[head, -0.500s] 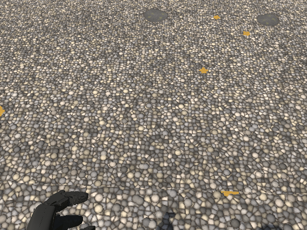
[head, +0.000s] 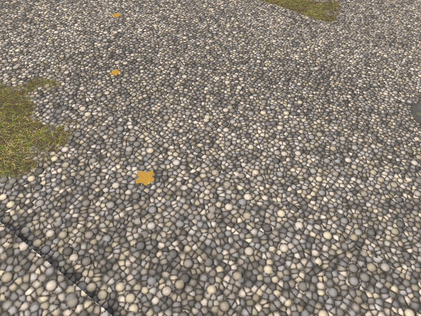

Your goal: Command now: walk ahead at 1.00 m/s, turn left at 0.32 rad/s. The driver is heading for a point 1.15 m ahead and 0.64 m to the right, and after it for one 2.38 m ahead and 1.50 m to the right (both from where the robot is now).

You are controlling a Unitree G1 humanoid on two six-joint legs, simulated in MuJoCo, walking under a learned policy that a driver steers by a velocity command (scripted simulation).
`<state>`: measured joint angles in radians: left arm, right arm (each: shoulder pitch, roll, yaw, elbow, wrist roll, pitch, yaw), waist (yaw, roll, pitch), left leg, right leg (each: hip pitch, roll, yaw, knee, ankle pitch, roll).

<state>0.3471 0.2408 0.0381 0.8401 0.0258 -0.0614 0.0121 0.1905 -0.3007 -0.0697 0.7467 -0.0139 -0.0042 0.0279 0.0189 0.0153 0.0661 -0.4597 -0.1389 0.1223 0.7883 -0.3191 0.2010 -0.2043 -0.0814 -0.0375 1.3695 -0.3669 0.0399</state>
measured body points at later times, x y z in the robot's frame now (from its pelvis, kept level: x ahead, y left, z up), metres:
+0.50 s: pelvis +0.48 -0.08 -0.15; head +0.51 -0.07 +0.30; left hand +0.62 +0.17 -0.29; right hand +0.38 -0.33 -0.28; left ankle +0.26 +0.05 -0.56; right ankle +0.52 -0.11 -0.88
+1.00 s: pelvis +0.83 -0.13 -0.14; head +0.86 -0.16 +0.30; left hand +1.16 -0.02 -0.23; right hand +0.68 -0.37 -0.27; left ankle +0.93 -0.04 -0.88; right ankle +0.80 -0.24 -0.79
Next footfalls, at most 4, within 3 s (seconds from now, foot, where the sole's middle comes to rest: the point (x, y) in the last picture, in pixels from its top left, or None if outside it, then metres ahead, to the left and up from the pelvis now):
0.44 right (260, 306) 0.56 -0.12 -0.91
0.74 left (239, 207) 0.97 -0.06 -0.91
1.28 right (317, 240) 0.82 -0.36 -0.91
1.72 left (372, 206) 1.10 -0.69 -1.09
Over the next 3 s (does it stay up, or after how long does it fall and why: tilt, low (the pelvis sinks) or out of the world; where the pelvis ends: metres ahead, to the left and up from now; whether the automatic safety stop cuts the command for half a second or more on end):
stays up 1.56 -1.46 -0.52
